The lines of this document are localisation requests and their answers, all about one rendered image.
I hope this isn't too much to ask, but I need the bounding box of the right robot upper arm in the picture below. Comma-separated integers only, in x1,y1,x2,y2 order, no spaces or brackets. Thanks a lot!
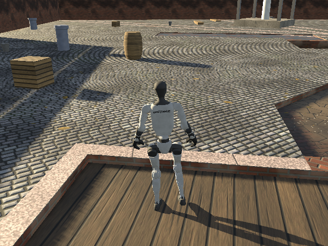
172,102,189,130

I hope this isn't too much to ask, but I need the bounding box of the robot right hand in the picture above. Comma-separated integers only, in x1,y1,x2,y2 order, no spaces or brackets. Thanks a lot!
186,136,197,147

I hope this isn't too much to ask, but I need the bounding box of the left robot foot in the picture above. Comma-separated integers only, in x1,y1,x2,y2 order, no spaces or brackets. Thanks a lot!
154,197,162,211

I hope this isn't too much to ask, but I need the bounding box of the robot right forearm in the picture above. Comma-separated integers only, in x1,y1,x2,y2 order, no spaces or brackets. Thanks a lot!
184,122,195,139

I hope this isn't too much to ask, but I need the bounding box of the robot left hand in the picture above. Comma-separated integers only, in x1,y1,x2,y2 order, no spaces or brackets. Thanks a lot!
132,139,144,150

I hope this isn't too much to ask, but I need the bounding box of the robot left forearm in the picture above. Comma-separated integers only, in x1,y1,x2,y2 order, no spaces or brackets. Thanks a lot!
134,124,143,141

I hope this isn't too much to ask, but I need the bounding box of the robot head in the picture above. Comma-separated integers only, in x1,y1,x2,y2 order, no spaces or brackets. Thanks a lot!
153,81,170,105

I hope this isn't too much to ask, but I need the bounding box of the left robot upper arm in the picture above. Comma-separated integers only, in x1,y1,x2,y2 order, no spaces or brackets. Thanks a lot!
138,104,151,132

